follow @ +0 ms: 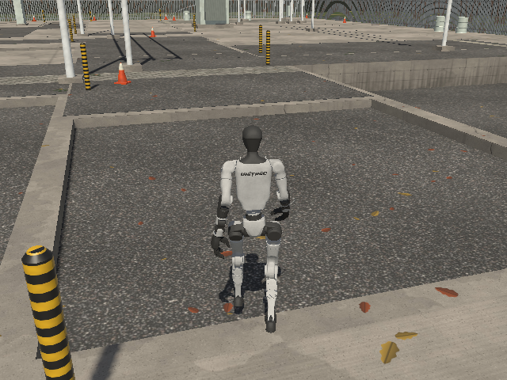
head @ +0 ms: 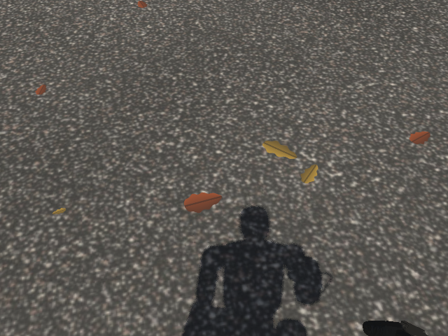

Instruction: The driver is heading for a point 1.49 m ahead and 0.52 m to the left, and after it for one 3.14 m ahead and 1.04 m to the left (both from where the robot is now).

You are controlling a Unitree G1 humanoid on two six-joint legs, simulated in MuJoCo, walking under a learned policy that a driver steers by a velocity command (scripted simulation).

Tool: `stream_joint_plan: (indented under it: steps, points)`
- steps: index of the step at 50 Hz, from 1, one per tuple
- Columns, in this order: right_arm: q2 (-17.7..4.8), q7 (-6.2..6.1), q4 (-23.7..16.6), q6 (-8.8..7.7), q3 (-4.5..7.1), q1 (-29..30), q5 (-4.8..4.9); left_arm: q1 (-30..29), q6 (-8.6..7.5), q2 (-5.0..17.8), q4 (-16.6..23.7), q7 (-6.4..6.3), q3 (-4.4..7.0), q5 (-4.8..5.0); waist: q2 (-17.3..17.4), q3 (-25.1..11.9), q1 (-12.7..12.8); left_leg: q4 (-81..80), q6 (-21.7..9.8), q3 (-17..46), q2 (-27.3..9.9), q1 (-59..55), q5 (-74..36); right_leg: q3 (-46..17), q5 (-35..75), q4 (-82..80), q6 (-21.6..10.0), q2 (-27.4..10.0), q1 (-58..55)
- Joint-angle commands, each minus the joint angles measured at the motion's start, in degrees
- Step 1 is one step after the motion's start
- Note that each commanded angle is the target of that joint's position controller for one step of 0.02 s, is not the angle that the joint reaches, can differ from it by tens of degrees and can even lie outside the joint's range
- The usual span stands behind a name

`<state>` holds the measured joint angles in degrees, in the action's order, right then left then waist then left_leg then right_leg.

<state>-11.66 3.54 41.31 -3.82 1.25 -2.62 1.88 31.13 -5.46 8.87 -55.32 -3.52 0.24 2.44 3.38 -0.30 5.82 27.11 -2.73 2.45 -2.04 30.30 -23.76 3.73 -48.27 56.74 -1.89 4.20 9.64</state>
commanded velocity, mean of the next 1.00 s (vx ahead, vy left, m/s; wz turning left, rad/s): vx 0.49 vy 0.00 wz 0.47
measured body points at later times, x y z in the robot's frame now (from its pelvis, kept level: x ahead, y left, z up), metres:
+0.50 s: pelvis +0.28 -0.02 -0.09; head +0.29 -0.03 +0.36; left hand +0.44 +0.26 -0.15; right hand +0.36 -0.29 -0.23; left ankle +0.17 +0.09 -0.80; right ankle +0.39 -0.12 -0.82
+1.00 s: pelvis +0.49 +0.09 -0.10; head +0.52 +0.11 +0.35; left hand +0.33 +0.32 -0.23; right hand +0.81 +0.02 -0.17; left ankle +0.53 +0.22 -0.82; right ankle +0.40 -0.12 -0.81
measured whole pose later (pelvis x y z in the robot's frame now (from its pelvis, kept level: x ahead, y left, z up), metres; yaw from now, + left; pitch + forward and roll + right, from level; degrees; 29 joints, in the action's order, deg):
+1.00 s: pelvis +0.49 +0.09 -0.10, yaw +32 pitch +3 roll -1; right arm -13.8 3.0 37.8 -1.5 3.8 -1.3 1.3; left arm 20.9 -3.3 15.5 -53.5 -1.4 5.0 1.2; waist 1.0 0.9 3.8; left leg 33.8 -7.2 -2.7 -0.1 30.0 8.0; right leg 14.6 -27.4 27.7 3.7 -5.9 -1.6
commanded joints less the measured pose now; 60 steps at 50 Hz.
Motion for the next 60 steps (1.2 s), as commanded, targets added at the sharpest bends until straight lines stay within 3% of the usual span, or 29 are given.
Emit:
stream_joint_plan:
  steps: [1, 3, 4, 5, 6, 7, 8, 9, 10, 12, 14, 18, 22, 23, 24, 25, 26, 27, 31, 40, 45, 47, 49, 50, 51, 52, 53, 56, 60]
  points:
    - [-2.22, 1.46, -0.45, -0.13, 0.58, -0.06, 0.83, 0.27, 1.34, 6.84, 0.89, -0.05, 2.46, -0.96, -4.3, 5.54, -1.99, -7.72, -1.55, 0.16, -2.39, -3.61, 0.21, -12.98, 37.49, -2.03, -7.91, -13.05, 3.54]
    - [-6.75, 0.56, 8.15, 0.37, 3.44, -23.04, 0.08, -2.4, 1.1, 7.18, 0.16, 1.79, 3.06, -2.27, 0.39, -4.67, -12.71, -9.81, -5.95, -2.19, -1.39, -30.75, 0.09, -6.03, 47.17, 26.34, -6.12, -9.45, 12.07]
    - [-7.02, 0.41, 12.14, 0.94, 3.17, -32.32, -0.98, -3.01, -0.62, 2.81, 0.32, 3.57, 2.42, -2.85, 9.77, -7.93, -14.9, 1.34, -8.95, 1.6, -5.31, -47.5, -13.53, 0.71, 11.0, 55.45, -3.04, -2.29, 31.33]
    - [-8.67, 0.28, 10.54, 0.71, 2.94, -29.08, -1.58, 4.67, -1.66, 3.77, 3.4, 4.62, 1.4, -0.79, 11.71, -13.61, -9.45, 11.28, -15.98, 16.14, -12.5, -58.44, -4.35, -6.39, 4.44, 59.53, -2.96, -4.08, 47.46]
    - [-12.72, -0.64, 9.57, 1.2, 4.65, -26.77, -0.13, 1.1, -2.89, 6.52, 6.63, 4.75, 1.54, 0.07, 11.05, -14.87, -11.14, 1.4, -22.11, 28.47, -17.44, -57.37, 18.43, -7.6, 9.14, 57.61, -1.03, -5.71, 55.18]
    - [-15.76, -1.92, 10.85, 1.49, 5.73, -25.04, -0.42, -5.41, -3.52, 6.22, 10.94, 3.78, 1.18, 2.26, 7.89, -13.88, -10.26, -8.56, -23.96, 40.82, -21.74, -55.13, 49.57, -7.54, 15.43, 55.74, -0.01, -6.81, 62.62]
    - [-10.2, -2.83, 7.08, 0.55, 3.8, -16.04, -1.63, -12.55, -3.43, 10.05, 11.73, 2.13, 2.39, 1.4, -6.01, -9.1, -8.05, -13.7, -19.41, 41.57, -21.98, -42.59, 54.73, -9.96, 28.91, 41.96, -0.38, -10.0, 59.9]
    - [-8.72, -3.04, 6.34, -0.55, 2.98, -10.63, -2.46, -13.19, -2.5, 10.46, 11.53, 1.09, 2.59, 0.1, -6.59, -4.79, -4.6, -14.05, -19.31, 42.82, -21.27, -30.73, 52.44, -11.6, 32.28, 37.1, 0.63, -11.1, 54.95]
    - [-7.52, -3.09, 5.21, -1.27, 1.89, -5.51, -2.12, -13.12, -1.1, 9.35, 11.12, 0.65, 2.64, -1.8, -8.81, 2.78, -1.15, -15.45, -17.45, 33.92, -17.02, -13.36, 40.45, -11.82, 35.26, 26.4, 3.41, -12.82, 46.81]
    - [-8.8, -3.62, 4.39, -1.39, 2.14, -4.35, -2.55, -12.98, -0.37, 8.0, 11.72, -0.17, 2.88, -4.82, -3.33, 2.53, -0.59, -15.63, -14.57, 18.56, -6.06, 2.57, 31.93, -8.86, 41.67, 8.33, 5.84, -11.51, 28.2]
    - [-10.01, -4.61, 5.34, -1.5, 2.83, -8.01, -1.28, -18.7, -0.88, 6.95, 13.52, 0.25, 2.69, -4.31, 0.23, 1.04, -3.2, -14.96, -12.37, 10.76, -1.34, 7.02, 25.87, -6.48, 52.44, -7.94, 6.52, -8.73, 15.73]
    - [-10.04, -5.52, 7.06, -0.14, 3.72, -15.97, 0.55, -26.53, -0.1, 7.68, 15.97, 1.15, 2.74, -1.52, 1.06, -0.43, -7.45, -12.14, -11.61, 17.06, -4.43, -6.69, 35.57, -8.4, 51.59, -21.91, 6.84, -6.14, 16.5]
    - [-8.44, -5.47, 6.62, 1.4, 3.81, -18.39, -0.2, -25.41, -1.44, 10.13, 15.97, 2.43, 4.2, -1.51, 1.13, -1.93, -5.61, -2.72, -8.36, 22.22, -2.9, -12.67, 42.99, -7.66, 39.67, -30.52, 2.61, -4.98, 8.5]
    - [-5.65, -5.2, 5.91, 1.13, 2.97, -17.48, -0.63, -18.45, -1.94, 12.15, 14.42, 2.35, 5.04, -1.92, -0.5, -5.43, -2.28, 6.27, -6.21, 19.16, -0.04, -7.27, 43.85, -10.74, 39.33, -30.21, -0.22, -9.47, -2.71]
    - [-1.6, -4.81, 4.9, 0.34, 1.86, -21.46, -0.14, -10.16, -1.87, 16.99, 13.11, 2.03, 6.39, -3.22, -12.84, -13.54, -1.4, 25.21, -2.33, 9.7, 7.78, 7.66, 52.29, -26.38, 36.68, -31.72, -6.59, -21.89, -23.22]
    - [-4.86, -4.69, 2.73, -0.53, 1.86, -21.09, 0.53, -5.37, -1.49, 17.99, 11.12, 2.72, 7.12, -2.52, -22.93, -16.13, -0.86, 37.94, -1.49, 6.87, 6.8, 19.77, 56.76, -45.84, 21.82, -37.48, -11.49, -29.87, -27.8]
    - [-9.65, -4.64, 2.96, -0.56, 3.16, -17.96, 0.27, -8.04, -1.56, 14.01, 12.61, 2.7, 6.15, -2.32, -15.41, -10.83, -0.02, 44.03, -1.08, 8.23, 3.64, 23.22, 51.84, -43.55, 16.68, -39.31, -10.44, -28.07, -23.5]
    - [-10.2, -4.67, 2.24, -0.03, 3.59, -14.06, -0.17, -11.39, -1.21, 12.5, 12.98, 2.63, 5.62, -2.47, -11.44, -5.73, -0.62, 45.23, -0.75, 6.94, 1.77, 23.61, 46.3, -35.56, 21.24, -39.96, -8.53, -25.51, -17.33]
    - [-7.06, -4.27, 1.4, 1.91, 3.79, -12.87, -0.66, -18.93, -0.95, 9.48, 12.18, 2.99, 4.74, -2.85, -10.42, -0.33, -5.22, 39.46, 1.13, 4.34, -2.26, 15.2, 36.74, -16.88, 39.96, -46.01, -6.31, -18.77, -2.53]
    - [-4.49, -2.71, -3.75, 1.94, 3.09, -1.46, -0.88, -14.6, -0.52, 13.04, 7.15, 1.68, 5.86, -2.33, -7.92, 1.06, -3.05, 18.07, 1.59, 0.86, -2.4, 12.55, 19.54, -0.34, 50.83, -47.51, -5.86, -18.74, -5.49]
    - [-4.77, -0.66, -7.18, 1.9, 2.86, 5.39, -0.49, -11.56, 0.7, 15.39, 5.11, 2.09, 6.57, -1.36, -7.67, 4.59, -1.69, 11.12, -0.98, -3.1, -1.93, 11.47, 27.54, 2.73, 52.98, -44.66, -4.89, -21.6, -11.81]
    - [-6.05, -0.14, -7.59, 1.91, 3.53, 3.9, -0.69, -12.2, 1.21, 17.23, 5.06, 2.02, 7.03, -1.02, -9.22, 2.91, -3.62, 9.47, -3.32, -6.79, 0.97, 4.62, 33.71, 5.23, 70.01, -38.59, -3.97, -21.68, -12.74]
    - [-9.79, -0.37, -4.45, 2.05, 5.89, -8.41, -0.54, -13.14, 1.86, 18.32, 5.13, 1.77, 7.12, -0.72, -8.75, -4.05, -10.86, 4.25, -6.76, -10.04, 6.39, -14.21, 32.8, 8.77, 85.92, -20.89, -1.99, -19.16, -9.67]
    - [-14.36, -1.47, -1.42, 2.41, 8.0, -19.35, -0.34, -12.9, 1.62, 17.54, 5.99, 1.66, 6.62, -1.67, -4.58, -9.81, -15.44, 3.69, -9.77, -1.92, 3.05, -34.05, 31.29, 8.98, 73.84, -4.18, 0.52, -17.07, 4.64]
    - [-22.26, -2.07, -1.3, 1.94, 8.99, -19.45, 0.2, -8.59, -0.06, 8.53, 9.97, 2.93, 3.49, -4.01, 12.24, -14.89, -9.28, -0.6, -20.74, 31.16, -13.78, -54.63, 37.06, 5.19, 18.71, 17.9, 4.04, -6.06, 32.35]
    - [-17.9, -2.46, -2.18, 1.59, 7.45, -23.96, -0.77, -13.08, -2.98, 12.29, 10.22, 3.98, 3.84, -1.53, 7.73, -23.18, -13.29, -10.25, -23.25, 44.78, -18.21, -57.54, 44.08, -8.03, 14.41, 24.75, 2.8, -4.29, 38.57]
    - [-13.76, -2.44, -0.89, 1.09, 6.29, -22.31, -1.46, -18.39, -3.87, 15.06, 11.01, 4.32, 4.73, 0.69, 4.58, -14.93, -13.96, -10.47, -19.31, 34.47, -15.96, -52.69, 37.99, -7.9, 20.52, 24.03, 1.4, -7.22, 42.87]
    - [-7.77, -2.55, -3.1, 0.23, 4.02, -9.42, -1.64, -18.57, -2.93, 14.45, 10.0, 3.14, 5.05, -1.94, -1.06, -5.41, -6.69, -12.49, -14.07, 17.31, -9.57, -28.35, 22.09, -7.72, 31.87, 11.66, 1.48, -13.28, 30.66]
    - [-9.51, -3.0, -1.11, -0.8, 4.26, -10.83, -1.36, -19.89, -0.66, 11.16, 11.31, 3.14, 4.48, -2.75, -1.81, -1.86, -4.92, -16.44, -14.2, 11.05, -8.11, -20.4, 13.71, -6.24, 37.88, 2.62, 3.62, -12.94, 28.94]
Velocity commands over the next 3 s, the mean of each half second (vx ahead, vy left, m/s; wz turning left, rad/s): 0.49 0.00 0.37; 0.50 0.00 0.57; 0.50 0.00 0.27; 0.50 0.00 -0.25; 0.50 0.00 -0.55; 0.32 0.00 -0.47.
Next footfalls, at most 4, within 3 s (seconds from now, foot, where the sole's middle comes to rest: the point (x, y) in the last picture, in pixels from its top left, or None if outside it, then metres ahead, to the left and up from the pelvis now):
0.06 left None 0.21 0.09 -0.85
0.46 right None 0.43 -0.11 -0.85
1.00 left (175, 318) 0.57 0.25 -0.85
1.52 right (185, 219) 0.94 0.28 -0.85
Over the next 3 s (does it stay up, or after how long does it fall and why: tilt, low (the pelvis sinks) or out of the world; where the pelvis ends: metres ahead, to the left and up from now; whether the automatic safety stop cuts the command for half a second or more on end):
stays up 1.41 0.51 -0.09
